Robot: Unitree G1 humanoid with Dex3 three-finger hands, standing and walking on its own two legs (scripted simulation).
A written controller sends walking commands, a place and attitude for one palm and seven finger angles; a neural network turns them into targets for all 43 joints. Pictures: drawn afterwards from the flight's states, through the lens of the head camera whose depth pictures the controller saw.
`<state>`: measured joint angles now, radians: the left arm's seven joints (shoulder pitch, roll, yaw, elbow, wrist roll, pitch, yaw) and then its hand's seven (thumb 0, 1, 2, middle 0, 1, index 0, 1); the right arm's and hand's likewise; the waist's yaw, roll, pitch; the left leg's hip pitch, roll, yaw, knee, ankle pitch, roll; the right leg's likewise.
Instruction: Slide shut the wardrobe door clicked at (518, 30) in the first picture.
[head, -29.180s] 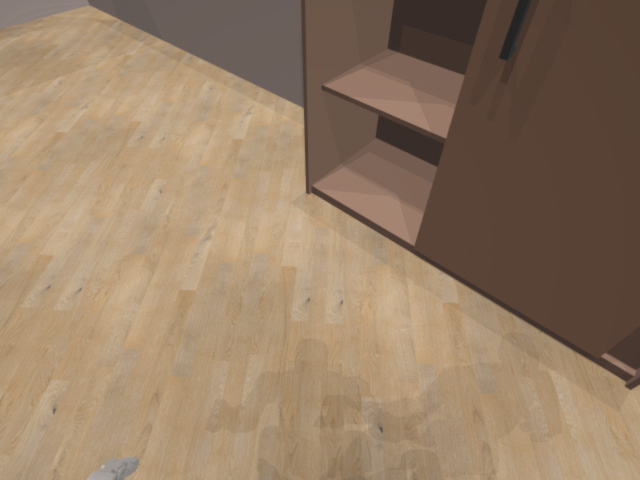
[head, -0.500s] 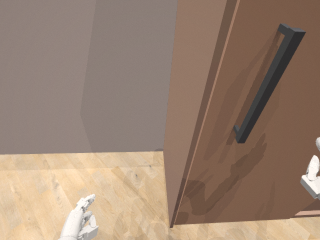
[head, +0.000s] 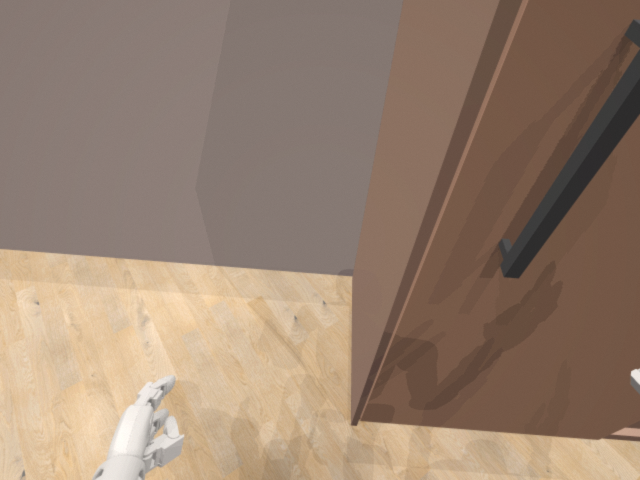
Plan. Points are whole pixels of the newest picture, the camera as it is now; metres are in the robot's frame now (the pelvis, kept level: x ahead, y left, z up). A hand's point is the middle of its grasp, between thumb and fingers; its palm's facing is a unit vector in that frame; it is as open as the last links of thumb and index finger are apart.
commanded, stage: step back with the hand held close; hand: right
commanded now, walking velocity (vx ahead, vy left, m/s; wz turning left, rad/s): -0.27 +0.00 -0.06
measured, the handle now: (561, 175) +0.39 -0.23 +0.23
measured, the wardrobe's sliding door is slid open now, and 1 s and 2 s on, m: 0.00 0.00 0.00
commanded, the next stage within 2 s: stop stepping back and stand still in 1.30 s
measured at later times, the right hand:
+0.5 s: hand out of the picture +0.13 -0.28 +0.16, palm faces +0.51 +0.71 -0.49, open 7.4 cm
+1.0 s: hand out of the picture +0.09 -0.24 +0.16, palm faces +0.38 +0.80 -0.46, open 7.4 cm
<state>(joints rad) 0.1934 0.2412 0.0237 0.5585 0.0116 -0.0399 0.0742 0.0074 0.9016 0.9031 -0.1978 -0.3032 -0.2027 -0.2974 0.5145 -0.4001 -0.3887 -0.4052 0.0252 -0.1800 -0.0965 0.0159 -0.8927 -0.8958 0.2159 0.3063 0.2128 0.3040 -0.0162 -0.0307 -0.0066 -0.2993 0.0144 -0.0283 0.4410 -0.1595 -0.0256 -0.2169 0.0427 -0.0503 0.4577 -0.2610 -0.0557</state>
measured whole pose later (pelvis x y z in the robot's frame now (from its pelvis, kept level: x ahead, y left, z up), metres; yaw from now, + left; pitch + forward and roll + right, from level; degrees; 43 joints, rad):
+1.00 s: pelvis -0.13 +0.01 -0.01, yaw +2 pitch +4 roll +3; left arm 0.09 0.17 0.00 0.63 0.04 -0.14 0.04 0.01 0.90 0.90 -0.20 -0.30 -0.21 -0.30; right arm 0.42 -0.40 -0.42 -0.49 0.01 -0.29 -0.10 0.02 -0.89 -0.90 0.21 0.31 0.21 0.30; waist -0.06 -0.01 0.04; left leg -0.19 -0.07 -0.04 0.43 -0.32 0.00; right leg -0.50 -0.05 -0.05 0.47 -0.04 -0.04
